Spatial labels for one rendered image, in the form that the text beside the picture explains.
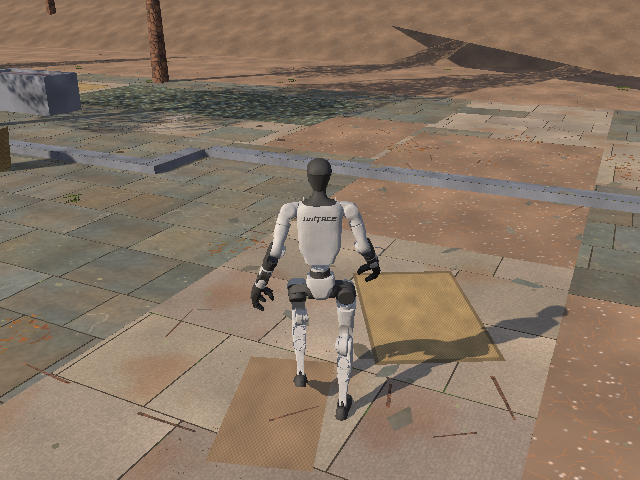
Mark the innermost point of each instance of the left robot forearm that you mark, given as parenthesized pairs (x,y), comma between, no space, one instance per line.
(266,270)

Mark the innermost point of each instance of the right robot upper arm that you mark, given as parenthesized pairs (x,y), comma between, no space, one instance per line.
(350,211)

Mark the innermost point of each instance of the robot head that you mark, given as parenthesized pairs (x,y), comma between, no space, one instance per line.
(318,173)

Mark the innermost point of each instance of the right robot shin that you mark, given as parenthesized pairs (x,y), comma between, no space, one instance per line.
(344,370)

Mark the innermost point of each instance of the right robot forearm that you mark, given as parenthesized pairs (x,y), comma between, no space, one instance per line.
(371,257)

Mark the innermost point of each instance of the left robot upper arm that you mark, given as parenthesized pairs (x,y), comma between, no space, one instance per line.
(288,211)

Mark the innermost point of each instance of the robot left hand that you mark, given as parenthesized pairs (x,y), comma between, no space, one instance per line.
(256,296)

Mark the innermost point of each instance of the robot right hand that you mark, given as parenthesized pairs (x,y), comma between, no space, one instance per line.
(374,275)

